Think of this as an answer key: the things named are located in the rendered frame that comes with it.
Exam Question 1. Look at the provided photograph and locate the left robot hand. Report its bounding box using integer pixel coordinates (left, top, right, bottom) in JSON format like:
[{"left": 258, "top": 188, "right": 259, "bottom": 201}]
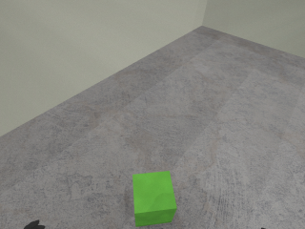
[{"left": 24, "top": 219, "right": 45, "bottom": 229}]

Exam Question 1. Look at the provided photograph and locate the carton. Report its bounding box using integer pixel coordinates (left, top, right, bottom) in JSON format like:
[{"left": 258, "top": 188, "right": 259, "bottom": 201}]
[{"left": 132, "top": 171, "right": 177, "bottom": 227}]

